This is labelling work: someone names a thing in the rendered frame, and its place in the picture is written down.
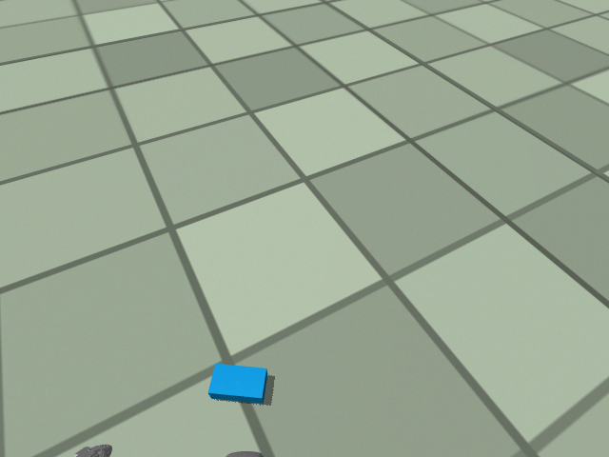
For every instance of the carton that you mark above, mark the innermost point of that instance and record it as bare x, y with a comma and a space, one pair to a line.
238, 383

